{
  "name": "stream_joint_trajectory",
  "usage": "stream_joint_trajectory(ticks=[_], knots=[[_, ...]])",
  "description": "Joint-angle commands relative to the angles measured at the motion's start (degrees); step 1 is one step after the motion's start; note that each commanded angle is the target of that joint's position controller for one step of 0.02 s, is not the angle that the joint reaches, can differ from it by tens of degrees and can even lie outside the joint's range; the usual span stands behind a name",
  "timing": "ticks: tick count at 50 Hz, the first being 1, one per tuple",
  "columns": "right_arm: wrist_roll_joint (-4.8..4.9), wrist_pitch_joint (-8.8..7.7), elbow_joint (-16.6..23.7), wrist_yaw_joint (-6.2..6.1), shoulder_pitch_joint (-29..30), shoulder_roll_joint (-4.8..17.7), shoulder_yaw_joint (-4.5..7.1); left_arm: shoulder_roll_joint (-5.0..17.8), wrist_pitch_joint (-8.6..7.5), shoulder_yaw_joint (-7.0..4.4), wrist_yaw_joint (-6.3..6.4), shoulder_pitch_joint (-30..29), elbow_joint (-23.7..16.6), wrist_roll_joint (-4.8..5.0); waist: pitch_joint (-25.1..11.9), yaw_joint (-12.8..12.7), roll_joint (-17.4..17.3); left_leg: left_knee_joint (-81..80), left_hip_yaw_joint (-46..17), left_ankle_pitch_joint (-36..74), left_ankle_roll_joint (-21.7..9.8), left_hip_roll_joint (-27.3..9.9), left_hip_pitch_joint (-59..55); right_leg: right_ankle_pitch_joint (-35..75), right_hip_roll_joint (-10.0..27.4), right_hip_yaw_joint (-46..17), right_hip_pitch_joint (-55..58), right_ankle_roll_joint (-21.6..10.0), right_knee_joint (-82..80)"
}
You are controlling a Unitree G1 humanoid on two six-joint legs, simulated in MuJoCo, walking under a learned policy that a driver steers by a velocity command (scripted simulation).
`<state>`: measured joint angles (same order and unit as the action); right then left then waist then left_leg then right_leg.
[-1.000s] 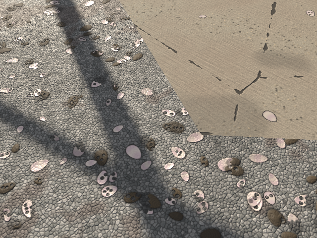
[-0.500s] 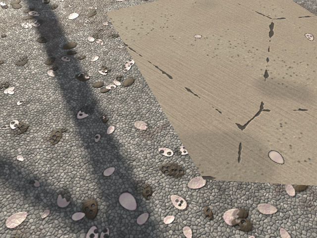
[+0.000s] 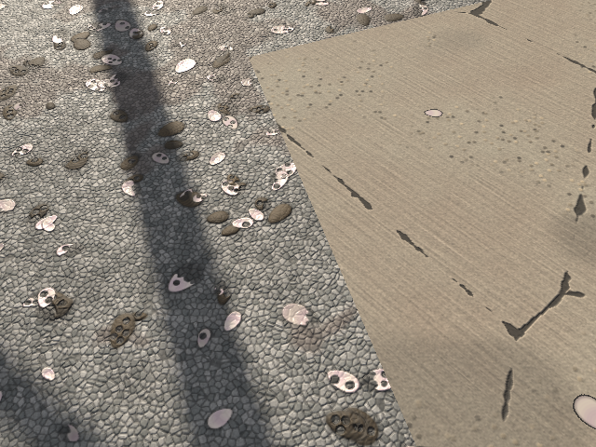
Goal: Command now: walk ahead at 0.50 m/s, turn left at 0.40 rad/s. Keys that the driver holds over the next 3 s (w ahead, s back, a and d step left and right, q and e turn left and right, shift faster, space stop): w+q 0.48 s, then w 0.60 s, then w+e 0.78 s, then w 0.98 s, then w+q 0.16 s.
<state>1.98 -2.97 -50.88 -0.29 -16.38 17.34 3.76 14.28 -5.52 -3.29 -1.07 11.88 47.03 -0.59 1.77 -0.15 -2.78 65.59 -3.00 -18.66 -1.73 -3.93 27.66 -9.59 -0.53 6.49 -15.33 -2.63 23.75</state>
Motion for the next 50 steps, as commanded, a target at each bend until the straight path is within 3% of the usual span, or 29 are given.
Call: stream_joint_trajectory(ticks=[1,4,8,13,16,17,18,19,20,21,22,23,24,25,26,29,34,37,40,42,43,44,45,46,47,48,49,50], knots=[[0.04,0.99,3.47,-0.20,-1.37,2.41,1.19,6.11,-1.55,-1.64,0.36,-0.89,-1.61,-0.22,-1.65,0.73,8.03,-0.42,-3.35,5.26,0.55,-4.54,8.23,6.38,15.86,-11.94,6.90,-7.56,-15.87],[-0.48,1.49,5.18,-0.04,2.01,1.93,1.29,7.51,-1.48,-2.21,1.11,0.37,-0.16,-0.51,0.15,0.38,6.28,-6.92,-3.94,12.36,1.47,-4.45,12.35,10.43,15.67,-6.36,8.18,-7.75,-17.02],[-0.80,0.92,7.42,1.40,8.51,0.70,0.66,9.04,-0.75,-2.57,1.91,1.42,0.77,-0.18,2.01,-1.69,5.26,-19.66,0.31,21.41,1.21,-3.55,11.03,12.47,14.47,0.65,9.97,-6.47,-17.78],[-0.77,0.93,11.81,3.10,16.35,0.26,0.10,10.92,1.16,-3.36,2.18,5.78,2.84,1.07,4.50,-4.18,4.61,-27.78,4.50,17.88,-0.98,-2.20,13.43,18.56,17.34,4.33,19.61,-5.75,-14.37],[-0.67,1.26,13.02,3.70,13.89,2.51,1.25,13.10,2.43,-4.00,2.50,4.28,2.54,1.85,1.03,-0.94,7.18,-28.64,8.83,9.78,-3.93,2.17,5.97,42.34,17.85,6.59,22.99,-4.02,-5.20],[-0.51,1.43,12.32,3.66,9.38,4.11,2.20,13.84,2.93,-4.19,2.65,3.45,2.28,2.07,-1.76,1.92,8.07,-28.56,10.24,7.12,-5.30,4.48,-0.06,50.18,17.45,7.18,22.69,-3.37,1.82],[-0.34,1.49,10.43,3.27,1.28,6.67,3.76,14.05,3.30,-4.12,2.72,2.10,1.95,2.40,-5.90,6.72,7.34,-32.13,10.75,9.41,-7.27,6.96,-11.48,50.84,15.70,8.39,19.14,-1.86,12.80],[-0.30,1.99,7.90,2.12,-8.28,11.15,5.92,12.69,3.00,-3.51,2.86,2.32,1.28,1.62,-10.90,10.89,3.20,-34.68,3.65,10.71,-9.96,4.76,-28.82,36.86,13.30,8.45,6.82,0.88,29.10],[0.16,1.76,7.69,1.47,-7.17,17.63,6.85,3.26,1.51,-0.72,1.99,7.49,-1.83,-0.93,-14.02,3.53,-12.90,-38.36,-27.27,4.66,-20.13,-10.12,-47.79,-18.73,1.71,4.80,-20.34,4.72,49.78],[-0.69,0.73,9.91,1.87,-8.70,14.09,5.46,6.11,-1.16,-0.66,1.14,3.11,-2.85,1.23,-22.74,6.44,-6.70,-48.16,-45.37,-4.39,-24.08,-15.46,-52.11,-25.58,-1.40,-9.97,-27.75,4.06,57.24],[-1.25,-0.17,9.57,2.09,-6.80,10.38,4.38,9.35,-2.62,-1.52,0.60,-3.35,-4.63,3.60,-14.92,7.70,-3.09,-50.18,-37.85,-0.70,-20.51,-14.22,-47.62,-20.15,1.70,-11.46,-32.86,2.36,56.50],[-1.00,-0.72,9.90,2.07,-3.40,8.60,3.86,8.84,-3.35,-1.29,0.79,-4.17,-4.80,3.24,-9.88,5.29,0.36,-49.82,-30.49,4.04,-18.32,-11.82,-39.48,-14.97,4.35,-11.39,-31.45,1.33,51.60],[-0.93,-0.85,10.74,1.96,0.96,6.41,3.19,9.10,-3.36,-1.63,1.24,-3.80,-3.84,1.61,-6.44,2.67,2.43,-50.10,-24.49,10.24,-16.63,-9.39,-31.08,-11.94,6.26,-11.35,-27.40,1.62,46.38],[-1.63,-0.94,11.76,1.64,3.71,4.54,2.45,9.80,-2.65,-2.10,1.25,-1.93,-3.01,0.99,-5.54,0.48,1.49,-51.06,-20.14,15.72,-15.74,-7.98,-25.49,-9.45,7.90,-11.58,-22.85,1.98,43.26],[-1.97,-0.98,12.21,1.42,4.54,4.15,2.20,9.71,-1.75,-2.25,1.12,-0.82,-2.61,0.82,-5.12,-0.47,1.03,-52.20,-18.26,18.84,-15.45,-7.25,-22.22,-8.23,8.36,-11.23,-20.14,2.58,41.28],[-1.72,-1.49,10.98,0.53,2.24,5.97,2.44,6.92,-0.14,-1.55,1.22,-2.48,-3.05,-0.03,-3.23,-0.47,1.21,-54.39,-11.87,27.29,-15.24,-5.71,-17.18,-2.52,8.23,-9.07,-19.47,5.02,33.26],[-1.40,-1.36,8.79,-0.30,-1.82,6.73,2.34,4.92,-0.37,-0.43,0.42,-11.90,-5.25,0.51,-0.66,3.61,-0.64,-55.22,-5.58,21.68,-10.89,-2.11,-16.28,16.90,5.41,-7.36,-16.95,5.33,13.08],[-1.21,-1.35,6.92,-0.14,-4.61,6.96,2.29,5.42,-0.75,-0.28,-0.26,-16.06,-6.52,1.13,1.30,5.40,-1.22,-54.78,-7.52,17.54,-10.66,-4.48,-20.04,18.88,4.50,-7.64,-17.79,4.27,8.03],[-1.16,-0.65,5.36,-0.45,-6.72,7.12,2.43,6.47,-1.37,-0.39,-1.15,-17.90,-7.69,1.00,1.92,5.47,-1.41,-50.88,-9.73,22.38,-10.28,-7.94,-28.46,13.08,3.90,-7.99,-21.64,2.06,4.89],[-1.22,-0.09,4.96,-0.79,-6.48,7.70,2.66,7.42,-1.65,-0.68,-1.52,-15.55,-7.31,1.07,0.91,3.78,-2.66,-47.81,-10.18,29.89,-9.13,-8.99,-31.58,8.18,2.97,-7.30,-18.91,0.33,3.89],[-1.26,0.14,5.16,-0.87,-5.50,8.17,2.75,8.52,-1.77,-1.21,-1.45,-12.10,-6.45,1.03,-1.21,1.69,-3.46,-44.07,-9.42,39.38,-8.38,-8.22,-31.88,6.11,1.34,-5.82,-13.58,-0.83,3.42],[-1.36,0.37,5.47,-0.84,-4.32,7.77,2.45,10.33,-1.84,-2.23,-1.17,-4.90,-4.29,0.86,-5.90,-2.21,-2.89,-36.05,-7.24,47.27,-7.13,-5.57,-30.40,7.92,0.00,-4.43,-3.22,-2.59,2.33],[-1.94,0.40,6.58,-0.81,-3.58,5.94,1.51,13.01,-1.81,-3.02,-0.84,5.07,-2.32,0.12,-14.08,-6.47,-0.43,-22.40,-5.14,40.26,-5.28,-2.66,-21.67,10.34,6.42,-10.84,13.63,-6.11,5.35],[-1.56,-0.58,6.83,-0.35,-11.71,0.92,0.03,17.69,-1.34,-4.44,-0.69,12.25,-0.75,-0.16,-23.36,-4.94,13.55,0.39,-1.21,13.10,-0.24,6.71,1.09,0.84,20.11,-35.49,36.99,-15.53,3.55],[-0.99,-1.44,6.32,-0.13,-10.26,2.54,0.01,13.13,-1.02,-3.21,-1.06,13.65,0.53,1.25,-24.30,-6.24,16.89,7.57,-6.07,-14.03,-0.15,8.69,10.98,-10.16,22.59,-49.27,39.67,-16.40,-5.34],[0.13,-1.98,7.86,0.14,-4.54,6.69,1.06,10.49,-0.83,-2.26,-0.87,9.12,-0.20,1.79,-14.17,-6.29,12.00,10.82,-6.30,-11.03,-0.72,4.84,16.30,-16.33,20.98,-42.59,32.23,-13.32,-6.97],[0.15,-2.26,9.08,0.12,-0.20,6.85,0.95,9.22,-0.41,-1.74,-0.60,4.46,-1.28,1.21,-8.23,-4.97,7.40,8.77,-3.67,-5.83,-1.07,1.71,15.97,-14.01,18.91,-35.67,23.24,-11.41,-8.38],[-0.76,-2.28,9.56,0.04,1.98,6.35,1.08,7.94,-0.26,-1.19,-0.65,1.43,-1.60,0.59,-3.51,-3.33,5.23,4.72,-2.43,-2.38,-0.88,-0.28,14.37,-8.73,16.79,-30.67,14.96,-10.95,-10.40]])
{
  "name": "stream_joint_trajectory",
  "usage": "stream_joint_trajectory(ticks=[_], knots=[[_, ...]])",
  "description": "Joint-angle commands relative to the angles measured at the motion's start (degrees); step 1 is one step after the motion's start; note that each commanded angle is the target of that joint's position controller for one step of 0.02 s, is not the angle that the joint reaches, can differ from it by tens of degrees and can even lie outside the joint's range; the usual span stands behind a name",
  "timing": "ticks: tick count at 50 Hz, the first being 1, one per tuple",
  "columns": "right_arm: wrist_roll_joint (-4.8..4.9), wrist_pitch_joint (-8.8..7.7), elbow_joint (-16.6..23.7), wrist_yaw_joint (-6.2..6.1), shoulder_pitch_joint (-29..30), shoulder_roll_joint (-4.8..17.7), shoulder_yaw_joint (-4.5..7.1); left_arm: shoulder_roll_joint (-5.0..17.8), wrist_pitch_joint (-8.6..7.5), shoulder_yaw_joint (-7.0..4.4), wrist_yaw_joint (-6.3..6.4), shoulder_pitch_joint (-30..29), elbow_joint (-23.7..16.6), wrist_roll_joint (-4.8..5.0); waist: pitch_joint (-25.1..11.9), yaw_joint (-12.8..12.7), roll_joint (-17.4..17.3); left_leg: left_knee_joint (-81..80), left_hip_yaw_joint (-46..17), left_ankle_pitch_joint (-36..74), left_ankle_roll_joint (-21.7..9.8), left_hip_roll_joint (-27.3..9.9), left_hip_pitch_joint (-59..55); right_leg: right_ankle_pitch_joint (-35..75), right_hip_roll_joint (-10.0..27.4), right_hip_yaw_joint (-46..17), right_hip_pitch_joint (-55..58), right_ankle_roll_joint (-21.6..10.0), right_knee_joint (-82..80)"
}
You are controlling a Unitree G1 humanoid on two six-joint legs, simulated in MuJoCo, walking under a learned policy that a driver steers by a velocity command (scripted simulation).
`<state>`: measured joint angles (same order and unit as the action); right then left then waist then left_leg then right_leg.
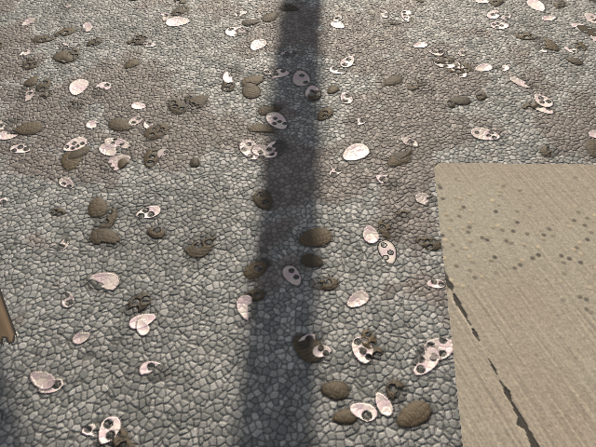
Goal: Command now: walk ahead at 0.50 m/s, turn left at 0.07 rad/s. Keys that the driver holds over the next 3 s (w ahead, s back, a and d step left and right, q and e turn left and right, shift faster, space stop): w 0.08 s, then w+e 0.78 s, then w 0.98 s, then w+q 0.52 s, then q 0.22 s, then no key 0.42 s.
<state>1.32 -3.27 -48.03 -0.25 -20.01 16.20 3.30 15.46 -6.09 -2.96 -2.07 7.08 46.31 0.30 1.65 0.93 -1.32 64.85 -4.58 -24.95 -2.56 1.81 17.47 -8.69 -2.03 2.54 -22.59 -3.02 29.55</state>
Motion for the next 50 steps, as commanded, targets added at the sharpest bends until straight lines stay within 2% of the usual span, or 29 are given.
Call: stream_joint_trajectory(ticks=[1,3,5,8,12,14,16,18,19,20,21,22,23,25,26,27,30,34,37,40,42,43,44,45,46,47,48,49,50], knots=[[-0.62,-1.65,6.45,-0.08,4.74,7.01,1.85,5.61,0.05,-1.04,0.33,4.68,-1.09,-0.95,-2.25,-2.40,4.96,2.26,-1.08,6.42,0.02,-7.90,21.04,-4.97,16.49,-23.26,17.39,-9.92,-17.61],[-0.63,-0.84,5.55,-0.15,2.09,4.73,1.53,5.64,-0.24,-0.95,0.27,4.21,-0.59,-0.74,-2.27,-0.65,6.41,-1.34,-0.22,7.99,0.82,-8.92,17.37,0.63,14.72,-18.65,13.18,-10.24,-20.03],[-1.20,-0.55,6.58,-0.41,4.48,3.94,1.22,7.35,-0.48,-1.33,0.58,5.29,0.24,-0.25,-1.07,-0.67,5.80,-6.39,0.86,11.18,2.22,-9.58,18.87,6.36,14.34,-15.70,11.66,-11.17,-21.71],[-1.66,-1.16,8.52,-0.33,10.82,2.90,0.73,8.95,0.10,-1.88,1.40,7.77,1.23,0.30,-0.24,-2.10,4.21,-18.80,1.57,21.15,3.76,-8.68,19.19,10.88,12.28,-12.12,12.08,-10.20,-22.12],[-0.97,-2.09,10.20,0.57,18.87,1.98,0.19,9.90,1.02,-2.21,2.05,12.72,2.95,1.18,0.50,-5.00,4.47,-31.50,2.85,30.11,4.77,-5.18,14.11,10.02,11.04,-10.74,12.68,-8.58,-20.35],[-0.60,-2.59,11.14,1.15,21.75,2.56,0.25,9.70,1.70,-2.24,2.27,14.69,3.64,1.44,0.92,-5.62,5.00,-34.75,2.09,29.58,4.55,-4.38,13.68,8.78,12.27,-12.82,15.39,-8.32,-18.06],[-0.46,-3.16,11.49,1.54,21.88,4.21,0.73,10.17,2.33,-2.55,2.68,14.94,3.75,1.49,0.60,-4.49,5.98,-37.65,1.00,26.52,3.67,-4.10,11.65,7.82,13.82,-15.71,18.06,-7.30,-15.03],[-0.44,-3.63,10.31,1.43,17.13,6.15,1.55,10.67,2.85,-2.88,2.92,13.81,3.49,1.33,-1.37,-1.15,7.05,-39.78,1.90,22.86,1.98,-3.45,3.95,11.65,13.76,-16.68,18.01,-5.94,-9.88],[-0.84,-3.81,8.45,0.99,10.27,8.48,2.71,9.22,2.88,-2.38,2.85,13.53,3.10,1.01,-5.81,2.10,6.20,-40.22,2.13,22.29,0.17,-3.90,-6.67,15.30,10.63,-14.94,15.58,-4.32,-2.12],[-1.98,-3.86,7.40,0.42,0.68,12.15,3.79,5.68,2.75,-1.11,2.66,12.54,1.22,-0.06,-14.63,6.28,1.23,-37.58,-6.29,21.50,-3.53,-13.20,-22.54,6.59,6.44,-11.92,6.70,-2.14,14.06],[-1.98,-2.90,5.93,0.50,-3.03,16.10,4.78,0.34,1.79,0.44,2.59,20.18,-0.33,0.75,-22.72,3.32,-15.66,-41.50,-29.59,11.65,-11.65,-26.57,-41.12,-21.41,-1.16,-5.48,-14.14,1.34,33.24],[-1.70,-2.60,6.36,0.59,-3.09,10.77,3.45,5.56,1.43,-0.63,2.60,18.74,0.27,1.85,-21.43,4.65,-13.26,-45.68,-35.63,2.04,-11.47,-26.11,-38.97,-25.09,1.91,-10.34,-20.41,1.44,41.61],[-1.48,-2.59,6.66,0.41,0.10,7.54,2.44,9.12,1.47,-1.77,2.58,13.80,-0.90,2.41,-13.42,5.02,-8.61,-46.91,-26.95,1.82,-9.13,-24.00,-32.23,-20.21,4.15,-10.18,-23.04,1.21,43.60],[-1.85,-2.55,6.44,0.56,6.19,4.58,1.44,8.09,2.10,-2.13,2.73,9.70,-1.78,1.34,-5.15,2.41,-3.72,-50.44,-14.91,11.93,-7.33,-19.45,-19.04,-12.59,7.69,-8.64,-20.05,1.61,40.38],[-2.21,-2.78,6.11,0.52,7.88,4.38,1.35,6.98,2.68,-2.27,2.49,10.68,-2.13,1.41,-3.88,0.40,-6.39,-52.09,-11.40,14.97,-7.50,-18.83,-14.79,-10.45,9.22,-8.83,-17.22,1.88,38.91],[-2.07,-3.02,5.82,0.59,8.97,3.84,1.40,5.91,3.36,-2.16,2.29,11.04,-2.24,1.60,-2.80,-0.30,-6.36,-53.81,-8.34,16.94,-7.59,-17.98,-12.10,-9.66,9.89,-8.50,-15.48,2.19,37.71],[-1.88,-3.60,4.51,0.34,9.46,5.35,2.12,3.99,4.73,-1.92,2.07,8.44,-4.18,1.34,-0.64,-1.19,-3.64,-56.75,-1.62,23.03,-8.51,-18.28,-9.81,-5.80,10.50,-8.04,-17.07,3.20,33.08],[-1.90,-3.21,3.18,-0.22,8.66,7.67,2.92,3.12,4.57,-1.42,0.86,3.55,-6.20,1.02,0.22,-0.07,-2.12,-57.68,7.13,26.80,-7.54,-16.85,-11.01,5.83,10.06,-6.23,-16.20,3.30,20.70],[-1.31,-2.57,2.15,-0.52,6.61,9.12,3.36,2.77,4.33,-1.00,-0.19,-2.38,-8.33,0.88,1.74,2.10,-1.34,-57.43,11.36,27.11,-6.42,-17.00,-13.08,9.62,8.89,-3.14,-14.49,2.35,12.85],[-0.31,-1.57,0.92,-0.49,4.65,10.57,3.94,3.70,4.59,-1.17,-0.90,-6.03,-10.53,0.90,3.03,2.69,-1.59,-55.15,13.24,29.57,-5.13,-18.71,-18.50,6.08,8.02,-1.52,-14.95,0.54,8.74],[0.28,-0.77,0.70,-0.58,4.86,12.08,4.40,5.09,4.80,-1.84,-1.19,-5.35,-11.37,0.72,1.85,1.15,-2.62,-49.66,14.96,42.92,-3.97,-19.19,-21.30,0.43,5.53,1.07,-11.48,-1.53,7.51],[0.61,-0.33,0.80,-0.68,5.25,12.96,4.65,6.32,4.98,-2.57,-1.14,-2.47,-11.05,0.67,-0.47,-0.85,-3.51,-44.10,16.00,52.90,-3.30,-18.87,-21.78,-2.45,3.25,2.98,-6.65,-2.79,7.41],[0.88,0.16,0.71,-0.72,5.74,12.92,4.52,8.02,5.06,-3.81,-0.93,4.73,-9.23,0.72,-4.26,-5.22,-2.79,-34.18,17.58,58.78,-2.16,-17.37,-19.73,-1.19,0.35,4.40,3.52,-4.55,4.25],[0.15,0.11,0.62,-0.85,4.45,10.99,3.63,11.65,5.36,-5.84,-0.07,14.71,-6.20,0.90,-9.46,-9.60,-0.51,-20.58,18.58,53.00,-0.07,-14.99,-10.96,1.57,-0.76,2.11,20.00,-6.66,2.52],[-2.68,-0.72,3.08,-0.28,-0.08,3.99,1.22,18.69,5.43,-7.17,1.07,17.80,-5.43,1.24,-13.93,-6.11,15.01,1.63,18.10,10.03,3.73,-7.92,13.47,-0.20,14.78,-24.09,40.19,-14.58,0.74],[-1.47,-2.85,3.44,0.38,0.29,3.83,0.34,17.54,4.48,-6.05,0.69,18.28,-7.29,1.08,-24.35,-6.12,14.02,12.49,4.53,-10.49,4.28,-1.15,22.89,-10.45,23.21,-49.21,46.29,-21.49,-10.75],[1.49,-3.87,4.19,0.91,7.07,8.77,1.77,13.10,3.63,-4.66,0.13,17.23,-6.47,0.54,-18.07,-8.34,6.87,14.58,1.14,-6.04,3.10,-4.18,28.49,-9.83,21.94,-42.16,42.50,-17.53,-13.38],[1.73,-4.41,5.02,0.83,9.57,8.27,1.53,11.77,3.04,-4.21,0.11,14.26,-6.38,0.50,-11.57,-6.91,6.43,11.49,1.87,-1.23,1.92,-6.67,29.38,-6.33,19.93,-34.02,34.72,-15.22,-12.89],[0.39,-4.38,4.15,0.27,9.90,7.97,1.58,9.45,2.84,-3.44,0.23,9.82,-6.77,0.47,-7.57,-4.59,3.53,7.27,1.98,3.05,1.81,-9.26,26.44,-0.84,17.49,-27.16,26.35,-13.19,-12.94]])
Over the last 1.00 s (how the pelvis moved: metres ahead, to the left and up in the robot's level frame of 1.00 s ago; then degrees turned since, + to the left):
0.57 0.12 -0.01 23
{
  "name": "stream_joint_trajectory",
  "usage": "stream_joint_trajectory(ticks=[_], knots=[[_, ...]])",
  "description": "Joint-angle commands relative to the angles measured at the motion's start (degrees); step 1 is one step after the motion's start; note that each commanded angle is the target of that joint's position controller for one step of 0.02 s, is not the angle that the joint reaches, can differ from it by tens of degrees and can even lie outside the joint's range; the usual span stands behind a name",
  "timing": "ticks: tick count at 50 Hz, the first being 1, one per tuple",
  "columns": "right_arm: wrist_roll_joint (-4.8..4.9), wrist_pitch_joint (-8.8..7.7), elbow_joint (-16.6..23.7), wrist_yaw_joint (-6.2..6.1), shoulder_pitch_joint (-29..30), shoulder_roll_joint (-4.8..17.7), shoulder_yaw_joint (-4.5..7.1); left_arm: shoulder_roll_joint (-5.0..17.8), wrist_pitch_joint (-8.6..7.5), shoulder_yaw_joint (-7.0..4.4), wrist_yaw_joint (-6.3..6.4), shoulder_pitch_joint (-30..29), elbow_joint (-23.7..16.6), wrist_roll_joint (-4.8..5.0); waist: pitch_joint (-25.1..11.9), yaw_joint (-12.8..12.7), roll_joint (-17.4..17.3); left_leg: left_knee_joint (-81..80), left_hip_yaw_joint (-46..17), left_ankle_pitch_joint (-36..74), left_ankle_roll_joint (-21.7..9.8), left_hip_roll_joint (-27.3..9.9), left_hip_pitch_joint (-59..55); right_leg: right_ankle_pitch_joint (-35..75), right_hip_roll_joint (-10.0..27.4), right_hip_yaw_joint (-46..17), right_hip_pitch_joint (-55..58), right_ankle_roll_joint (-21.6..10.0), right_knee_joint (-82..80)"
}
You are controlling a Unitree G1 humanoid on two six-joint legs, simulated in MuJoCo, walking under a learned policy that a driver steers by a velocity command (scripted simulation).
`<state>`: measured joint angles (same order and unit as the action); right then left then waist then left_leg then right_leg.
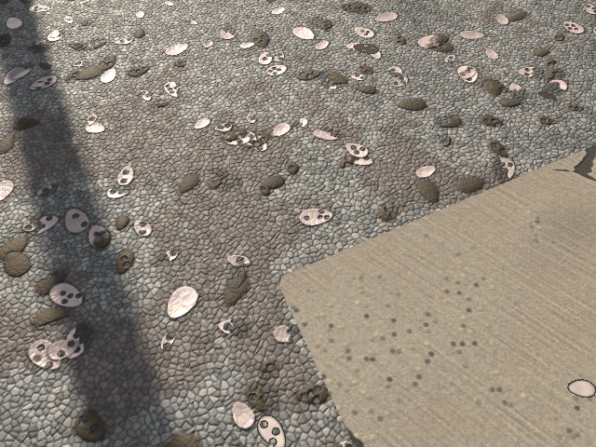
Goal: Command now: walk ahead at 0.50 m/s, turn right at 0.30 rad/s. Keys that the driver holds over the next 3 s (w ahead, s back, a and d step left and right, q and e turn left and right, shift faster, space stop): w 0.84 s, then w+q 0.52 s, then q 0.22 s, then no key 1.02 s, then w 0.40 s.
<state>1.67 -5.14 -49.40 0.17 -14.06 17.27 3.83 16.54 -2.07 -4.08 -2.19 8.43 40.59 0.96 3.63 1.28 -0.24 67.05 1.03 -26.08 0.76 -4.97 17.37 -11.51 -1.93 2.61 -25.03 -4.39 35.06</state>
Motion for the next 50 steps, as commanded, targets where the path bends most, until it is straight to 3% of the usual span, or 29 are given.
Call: stream_joint_trajectory(ticks=[1,2,3,6,8,12,17,19,20,21,22,23,24,25,26,27,28,29,32,35,39,42,44,46,47,48,49,50], knots=[[-0.74,-1.94,4.83,-0.37,2.81,7.09,1.39,6.34,-1.37,-1.58,0.48,5.36,-1.64,-0.84,-7.62,-2.65,3.55,1.49,-4.12,7.13,-1.44,-4.06,22.01,7.49,15.42,-22.58,22.14,-10.80,-19.65],[-0.90,-1.14,4.19,-0.24,1.33,6.78,1.44,5.62,-1.58,-1.31,0.56,4.17,-1.98,-1.36,-7.38,-1.27,4.59,0.05,-4.37,9.05,-1.28,-4.66,18.44,9.58,14.39,-20.53,18.42,-10.52,-21.33],[-1.10,-0.48,3.65,-0.19,0.22,5.88,1.36,5.67,-1.96,-1.32,0.70,3.95,-1.87,-1.28,-7.49,-0.57,4.07,-1.68,-4.10,10.27,-0.80,-4.66,17.27,12.13,13.99,-18.74,17.27,-10.88,-22.66],[-1.68,0.71,4.42,-0.46,3.47,4.16,0.90,7.06,-2.82,-1.62,1.38,5.78,-0.19,-1.00,-4.69,-0.87,2.70,-9.38,-3.68,16.79,1.08,-4.47,19.88,16.37,13.37,-14.10,15.45,-11.08,-25.75],[-1.82,0.58,5.26,-0.30,6.72,3.44,0.63,7.04,-2.73,-1.53,1.94,7.40,0.92,-0.80,-3.48,-1.95,2.83,-16.87,-3.48,23.72,1.61,-3.85,21.54,16.82,12.13,-11.26,16.79,-9.65,-26.25],[-1.17,-0.13,6.73,0.75,13.39,1.88,-0.19,7.88,-2.54,-1.60,2.41,10.47,3.09,-0.48,-1.14,-4.69,3.62,-30.20,-1.83,34.04,1.17,-1.25,19.33,11.67,11.34,-8.39,17.88,-7.71,-27.31],[-0.88,-0.82,8.91,2.33,18.29,2.69,-0.43,8.47,-1.60,-1.97,2.68,14.14,6.31,-0.01,1.22,-5.82,3.90,-37.31,-2.21,30.20,-1.45,0.36,21.45,14.12,15.43,-9.71,26.70,-7.17,-23.72],[-0.89,-1.04,8.74,2.76,16.43,3.76,-0.15,9.07,-1.09,-2.25,2.98,13.76,6.91,0.10,0.17,-4.26,4.81,-38.64,-1.73,25.80,-3.07,1.29,18.66,20.30,16.52,-10.02,29.59,-6.00,-20.80],[-0.95,-1.11,8.11,2.73,13.79,4.77,0.28,9.58,-0.86,-2.38,3.09,13.01,6.91,0.06,-1.58,-2.69,5.64,-38.77,-0.46,23.36,-4.03,2.74,14.37,28.50,16.13,-9.62,30.28,-5.31,-17.69],[-1.11,-1.14,6.50,2.47,8.12,6.26,1.16,9.75,-0.54,-2.32,3.17,11.88,6.84,0.03,-5.23,0.62,5.68,-39.77,1.58,23.07,-5.44,4.84,6.04,38.22,14.31,-8.02,29.75,-4.23,-10.89],[-1.45,-1.07,3.95,1.99,-0.83,8.93,2.39,8.28,-0.30,-1.61,3.28,11.86,6.51,-0.32,-11.71,4.56,4.33,-38.47,0.59,24.90,-7.51,3.70,-8.18,38.08,11.11,-5.68,24.56,-2.45,0.63],[-2.61,-1.02,2.80,1.57,-8.84,14.04,3.57,3.53,-0.79,-0.05,3.05,17.28,5.07,-1.09,-21.67,4.24,-5.42,-37.10,-19.48,22.14,-14.87,-10.36,-31.26,18.58,4.83,-3.28,5.17,1.08,21.98],[-1.39,-0.68,1.37,1.85,-11.52,12.27,3.23,1.15,-1.90,0.86,2.72,19.18,5.94,-0.52,-27.05,4.19,-16.72,-46.89,-42.11,10.90,-20.90,-17.47,-40.75,-20.06,-3.16,-6.79,-9.54,3.34,36.67],[-0.46,-0.66,1.80,1.88,-8.71,8.68,1.88,6.92,-3.01,-0.43,2.31,14.69,5.07,0.77,-20.37,5.33,-11.11,-49.66,-39.51,2.34,-18.05,-15.94,-36.83,-20.36,0.46,-11.48,-16.39,2.30,41.93],[-0.86,-0.45,2.68,1.56,-4.77,6.97,1.38,7.73,-3.64,-0.53,2.10,9.47,3.40,1.67,-13.38,4.60,-7.60,-50.72,-31.55,2.67,-15.69,-14.05,-29.16,-15.70,3.51,-9.47,-18.34,1.58,41.23],[-1.48,-0.37,3.11,1.48,-0.98,6.06,1.00,7.27,-3.86,-0.47,2.23,6.64,2.66,1.09,-8.02,2.84,-3.50,-52.58,-25.72,7.66,-14.67,-12.04,-20.39,-10.90,6.27,-7.69,-17.18,1.57,37.19],[-2.14,-0.61,3.56,1.49,1.33,4.25,0.39,7.16,-3.48,-0.90,2.46,6.18,2.83,0.16,-5.70,1.06,-3.02,-54.25,-21.83,12.41,-13.90,-10.12,-14.57,-7.71,8.30,-7.74,-14.33,1.63,33.28],[-2.57,-0.76,3.57,1.52,2.31,4.10,0.24,6.23,-2.93,-0.88,2.46,7.80,3.19,0.00,-5.26,-0.53,-4.77,-55.60,-19.87,15.84,-14.11,-9.36,-10.75,-6.12,9.16,-7.82,-10.99,1.99,31.78],[-1.90,-1.37,2.57,1.38,2.02,5.15,0.45,3.89,-1.58,-0.46,2.74,8.33,3.53,-0.36,-3.99,-1.94,-4.18,-59.05,-13.79,22.54,-14.95,-8.06,-6.69,-3.35,10.26,-6.68,-9.95,3.65,25.77],[-1.67,-1.07,1.51,0.57,0.21,6.83,0.88,3.22,-1.60,-0.16,2.69,2.86,1.96,-0.83,-2.53,-0.75,-2.76,-60.52,-9.34,26.81,-14.35,-7.02,-7.79,6.25,10.51,-5.91,-13.11,5.18,15.73],[-0.96,-0.49,-0.11,-0.02,-3.24,7.68,0.96,1.52,-2.40,0.60,1.88,-4.87,0.36,-0.49,-1.21,2.12,-2.68,-60.69,-4.36,27.24,-12.14,-4.75,-8.92,17.02,7.98,-3.23,-9.72,5.29,1.77],[-0.63,0.32,-1.89,-0.07,-6.56,8.04,1.09,1.73,-2.76,0.77,1.05,-9.46,-1.18,-0.03,0.04,3.73,-2.88,-58.92,-4.92,26.90,-12.07,-6.88,-14.08,17.02,6.93,-3.13,-10.58,4.70,-3.00],[-0.32,1.11,-2.79,-0.25,-7.82,8.21,1.28,2.53,-3.18,0.60,0.44,-11.50,-2.41,-0.03,0.76,3.45,-3.06,-56.15,-6.97,28.87,-11.59,-8.73,-17.46,13.36,6.37,-4.07,-10.92,3.70,-5.47],[-0.18,1.75,-2.87,-0.58,-7.12,9.17,1.70,4.20,-3.68,0.02,0.15,-9.04,-2.08,-0.10,-0.48,1.19,-4.12,-52.51,-8.84,33.17,-10.70,-9.78,-19.36,9.14,5.29,-4.08,-6.72,2.61,-7.32],[-0.12,1.99,-2.57,-0.69,-5.70,9.69,1.84,5.50,-3.94,-0.65,0.28,-4.86,-1.01,-0.21,-2.70,-1.59,-4.59,-48.09,-8.49,39.97,-9.87,-8.90,-18.76,8.07,3.94,-2.90,-0.22,1.70,-8.76],[-0.36,2.12,-2.26,-0.70,-5.09,8.46,1.35,8.09,-4.08,-2.04,0.73,3.55,1.55,-0.46,-8.29,-5.58,-3.64,-38.83,-6.59,44.19,-8.27,-5.73,-15.60,8.97,3.39,-2.12,12.45,0.11,-9.18],[-1.55,1.99,-0.67,-0.64,-4.98,5.03,0.00,12.14,-4.01,-3.28,1.36,13.93,3.32,-1.45,-17.54,-9.48,1.22,-22.14,-3.94,32.42,-5.96,-1.78,-4.83,9.98,12.54,-11.01,30.26,-3.33,-6.15],[-1.15,0.87,0.03,-0.30,-13.07,-1.91,-1.95,16.42,-3.38,-4.23,1.38,17.02,4.78,-1.49,-25.47,-5.88,17.19,-2.45,-1.46,-2.29,-2.26,7.62,17.36,-0.70,26.22,-36.02,49.36,-11.83,-11.30]])
Over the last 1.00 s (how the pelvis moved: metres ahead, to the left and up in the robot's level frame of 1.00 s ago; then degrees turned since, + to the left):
0.52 -0.09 -0.01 -27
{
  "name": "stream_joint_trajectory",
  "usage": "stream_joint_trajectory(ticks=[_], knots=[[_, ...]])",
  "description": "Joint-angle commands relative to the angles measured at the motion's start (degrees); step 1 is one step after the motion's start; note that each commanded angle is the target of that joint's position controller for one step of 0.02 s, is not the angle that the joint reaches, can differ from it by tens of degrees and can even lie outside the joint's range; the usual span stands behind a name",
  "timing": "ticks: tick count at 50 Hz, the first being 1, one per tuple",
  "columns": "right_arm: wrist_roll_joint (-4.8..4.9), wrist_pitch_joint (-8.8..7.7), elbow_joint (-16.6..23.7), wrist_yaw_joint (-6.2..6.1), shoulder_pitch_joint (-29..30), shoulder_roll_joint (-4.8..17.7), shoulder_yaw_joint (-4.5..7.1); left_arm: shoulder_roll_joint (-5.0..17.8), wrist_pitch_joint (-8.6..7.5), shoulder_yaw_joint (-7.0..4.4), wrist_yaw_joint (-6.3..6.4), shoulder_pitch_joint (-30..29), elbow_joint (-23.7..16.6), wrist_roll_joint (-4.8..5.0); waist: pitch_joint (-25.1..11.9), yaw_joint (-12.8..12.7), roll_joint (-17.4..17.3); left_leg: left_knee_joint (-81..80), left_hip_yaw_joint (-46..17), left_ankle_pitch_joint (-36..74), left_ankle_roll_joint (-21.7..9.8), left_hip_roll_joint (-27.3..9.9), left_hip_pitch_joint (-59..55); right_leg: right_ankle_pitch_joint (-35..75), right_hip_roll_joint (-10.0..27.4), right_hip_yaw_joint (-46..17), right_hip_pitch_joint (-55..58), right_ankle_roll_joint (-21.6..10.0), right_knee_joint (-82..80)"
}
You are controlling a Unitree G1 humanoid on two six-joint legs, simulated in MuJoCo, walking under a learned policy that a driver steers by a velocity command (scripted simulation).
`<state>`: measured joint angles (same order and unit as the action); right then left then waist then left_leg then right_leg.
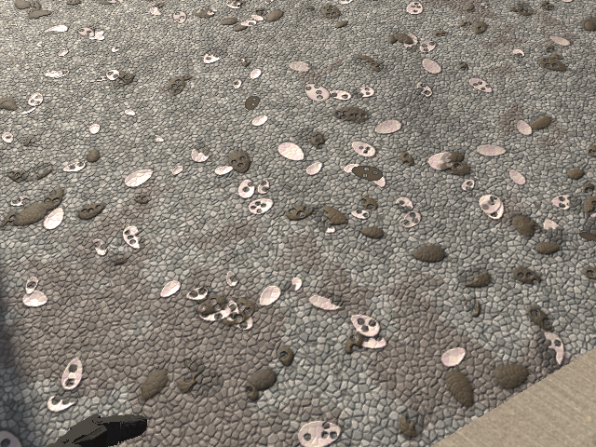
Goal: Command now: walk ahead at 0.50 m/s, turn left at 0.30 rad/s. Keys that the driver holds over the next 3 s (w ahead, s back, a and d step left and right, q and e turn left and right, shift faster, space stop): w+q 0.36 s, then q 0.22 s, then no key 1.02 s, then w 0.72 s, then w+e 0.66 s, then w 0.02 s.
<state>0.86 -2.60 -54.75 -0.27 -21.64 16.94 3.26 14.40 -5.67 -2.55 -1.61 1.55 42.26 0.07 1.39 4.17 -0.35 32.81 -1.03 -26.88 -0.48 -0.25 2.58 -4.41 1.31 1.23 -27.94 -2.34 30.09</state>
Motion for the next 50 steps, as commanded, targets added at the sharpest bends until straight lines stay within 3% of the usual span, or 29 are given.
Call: stream_joint_trajectory(ticks=[1,2,3,4,6,8,10,13,18,19,21,23,24,25,26,27,28,29,30,31,32,34,36,40,45,47,48,49,50], knots=[[1.01,-2.43,4.28,0.26,-2.77,4.58,0.00,12.36,0.39,-4.22,0.88,23.99,2.62,-0.22,-22.45,-11.07,12.92,39.39,-6.34,-6.76,-1.15,0.63,37.86,-16.23,22.35,-39.48,50.07,-13.21,-10.99],[2.09,-2.74,5.95,0.32,2.34,7.83,1.08,9.76,0.28,-3.29,1.15,19.78,2.15,-0.11,-13.59,-10.81,9.93,41.13,-5.86,-2.13,-1.69,-1.96,41.45,-15.81,20.63,-30.74,43.07,-10.49,-12.33],[1.88,-2.69,6.52,0.03,5.15,7.33,1.12,8.44,0.15,-2.82,1.26,15.88,1.84,-0.28,-9.20,-9.33,6.61,39.77,-4.60,2.83,-1.58,-4.57,40.18,-11.70,18.57,-24.38,35.72,-9.13,-13.94],[1.17,-2.32,6.68,-0.16,6.33,6.72,1.42,6.76,-0.02,-2.39,1.15,12.88,1.95,-0.39,-5.51,-7.84,5.77,37.01,-4.56,6.18,-1.35,-6.04,38.50,-7.85,16.71,-19.34,29.41,-8.45,-16.09],[1.18,-0.77,6.44,-0.09,4.12,4.34,1.53,5.60,-0.68,-2.19,1.06,10.09,2.42,-0.96,-3.19,-4.93,7.16,34.46,-4.86,9.64,-0.97,-7.96,32.99,-3.66,15.12,-12.74,22.07,-8.19,-19.94],[1.13,0.49,7.34,-0.03,4.97,2.59,1.42,6.21,-1.18,-2.53,1.21,9.30,3.28,-0.75,-1.16,-3.85,5.65,32.09,-4.72,11.42,-0.36,-8.62,33.68,0.58,15.07,-7.75,19.55,-8.57,-22.19],[0.75,1.14,8.57,0.00,6.98,2.23,1.50,7.31,-1.29,-2.97,1.65,9.66,4.12,-0.97,0.03,-3.67,4.20,28.06,-4.98,15.87,0.22,-8.66,36.31,3.91,14.88,-3.39,19.86,-8.57,-23.10],[0.43,0.89,10.01,0.97,10.70,1.47,1.24,8.65,-0.91,-3.39,2.24,10.34,4.98,-0.96,0.96,-4.58,3.62,18.03,-3.22,25.08,0.31,-8.06,35.86,5.67,13.31,3.00,20.77,-7.49,-23.83],[0.28,0.70,13.90,2.65,20.06,0.82,0.58,10.68,0.39,-4.14,2.75,14.16,6.70,0.14,3.80,-7.91,2.26,6.59,1.44,28.19,-1.28,-6.58,35.94,7.61,14.68,8.40,27.10,-6.34,-22.82],[0.14,0.73,14.75,2.97,21.10,1.11,0.67,11.01,0.94,-4.26,2.82,13.98,6.91,0.38,4.66,-7.72,2.35,4.86,2.17,26.87,-1.81,-6.05,36.15,12.56,14.97,9.36,28.80,-5.77,-20.81],[-0.39,0.79,15.80,3.54,20.06,2.49,1.41,12.42,2.16,-4.66,3.26,13.04,6.73,1.01,2.91,-6.03,3.94,3.37,5.20,22.33,-3.15,-3.05,32.24,30.62,15.21,10.95,31.39,-4.31,-13.93],[-0.19,0.77,14.27,3.70,10.97,5.68,3.23,13.66,3.30,-5.00,3.78,11.29,5.91,1.83,-3.02,-0.95,5.40,1.64,7.89,19.87,-5.41,1.67,20.81,44.53,13.79,11.78,31.44,-2.22,-0.19],[-0.19,0.76,12.23,2.98,2.95,8.82,4.96,12.86,3.41,-4.63,3.77,10.56,5.51,2.03,-7.26,3.34,3.53,-3.46,7.22,26.98,-7.33,3.72,8.83,39.29,11.12,12.76,26.86,0.38,11.69],[-0.29,1.31,11.65,1.39,-0.51,14.32,6.38,8.99,2.89,-3.36,3.46,13.23,4.42,-0.40,-11.72,2.73,-6.76,-2.96,-5.89,48.02,-10.68,-5.36,-6.52,7.02,6.89,12.76,12.24,4.46,29.57],[-1.64,1.25,14.85,1.13,4.55,18.83,6.34,4.17,1.64,-1.58,2.81,18.91,2.14,-1.69,-20.89,-4.09,-16.63,-5.16,-36.33,60.23,-25.31,-21.24,-21.82,-35.90,-5.11,4.84,-7.36,8.38,51.38],[-1.38,1.13,16.22,1.85,3.09,15.04,5.41,9.44,0.61,-2.48,2.17,15.51,2.87,0.12,-27.62,0.82,-5.83,-8.37,-36.04,56.39,-25.00,-21.16,-21.16,-35.18,-2.55,-6.71,-8.67,7.02,54.26],[-0.97,0.68,16.47,1.97,5.92,12.12,4.64,9.72,0.37,-2.58,2.18,10.75,1.15,1.75,-20.57,0.31,-4.08,-8.85,-27.96,51.95,-22.30,-18.39,-15.57,-30.60,-0.34,-6.41,-11.55,5.50,52.24],[0.08,0.39,16.33,1.91,9.10,9.83,4.17,8.99,0.64,-2.54,2.92,9.54,1.57,1.02,-12.78,-1.72,0.13,-10.00,-21.95,48.19,-18.85,-14.72,-6.59,-26.06,2.04,-5.65,-12.09,5.26,46.73],[0.20,0.48,16.73,1.42,11.71,7.43,3.47,9.87,1.38,-2.94,3.68,9.58,2.18,-0.07,-10.06,-3.26,-0.14,-11.15,-18.70,46.00,-16.99,-13.37,0.26,-22.87,3.96,-5.62,-9.74,5.16,42.57],[-0.63,0.65,17.32,1.15,13.21,6.68,3.05,10.51,2.38,-3.27,3.82,10.53,2.48,-0.16,-8.86,-4.85,-1.12,-12.64,-16.95,46.50,-16.46,-12.46,6.40,-21.26,4.46,-5.60,-5.30,4.99,40.87],[-1.41,0.61,17.44,1.09,13.60,6.86,3.04,10.05,3.16,-3.32,3.92,11.51,2.60,-0.32,-8.83,-5.65,-1.80,-13.40,-16.01,48.48,-16.47,-12.01,9.89,-20.20,4.01,-5.11,-2.59,5.10,39.50],[-1.71,0.24,16.93,0.77,13.18,7.75,3.13,8.25,3.93,-2.94,4.23,12.57,2.72,-0.49,-9.78,-6.30,-2.79,-13.74,-13.08,52.92,-16.61,-11.18,11.91,-17.80,3.36,-4.55,-0.91,5.73,35.32],[-1.42,0.41,16.35,0.20,12.97,7.86,2.99,7.48,4.35,-2.63,4.51,11.34,2.44,-0.65,-10.37,-5.98,-3.43,-13.79,-11.65,51.67,-15.80,-10.55,11.36,-14.68,3.25,-4.61,-1.33,6.41,30.09],[-1.54,1.48,15.63,-0.58,14.04,7.02,2.27,7.04,5.09,-2.21,4.25,7.42,1.93,-0.22,-9.04,-4.49,-5.23,-15.36,-10.93,35.08,-13.39,-8.81,12.18,-7.92,3.48,-4.96,1.37,7.02,18.98],[-1.89,2.15,13.71,-0.16,13.42,5.46,1.09,7.25,4.64,-2.13,3.55,5.43,1.91,-0.07,-6.16,-3.40,-6.41,-13.09,-13.49,27.16,-12.35,-9.05,11.81,-9.91,2.00,-3.98,7.81,6.15,6.12],[-1.23,2.29,12.82,-0.08,12.98,3.60,0.12,6.53,3.85,-1.80,2.96,7.36,2.65,-0.79,-5.73,-5.61,-4.45,-9.81,-13.12,26.37,-8.92,-6.98,12.69,0.71,1.79,-3.56,15.38,4.30,-7.06],[-1.93,1.91,12.51,-0.12,10.74,2.29,-0.42,8.84,3.50,-2.07,2.98,8.05,2.68,-1.51,-6.87,-4.59,-1.35,-7.40,-12.06,22.95,-5.95,-4.48,14.12,11.39,6.33,-8.07,20.41,2.77,-7.91],[-2.54,1.44,11.77,0.11,5.99,2.87,0.01,12.90,3.65,-2.79,3.18,6.73,2.30,-1.53,-7.23,-0.45,6.27,-4.52,-7.94,13.97,-3.71,0.56,17.19,20.50,11.11,-11.47,23.16,-0.47,-4.99],[-2.32,1.38,11.54,0.00,6.11,1.80,-0.28,9.88,4.01,-2.30,3.02,5.49,3.27,-1.26,-8.24,-0.21,10.47,-5.29,-4.95,10.77,-1.99,1.69,14.02,12.54,11.16,-11.85,19.27,-2.95,-5.21]])
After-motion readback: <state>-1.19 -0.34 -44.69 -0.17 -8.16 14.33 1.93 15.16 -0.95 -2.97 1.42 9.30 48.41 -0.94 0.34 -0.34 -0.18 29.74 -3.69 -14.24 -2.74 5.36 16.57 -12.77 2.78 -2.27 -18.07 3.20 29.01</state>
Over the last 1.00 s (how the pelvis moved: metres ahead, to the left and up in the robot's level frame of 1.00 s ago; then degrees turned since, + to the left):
0.57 0.01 0.00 0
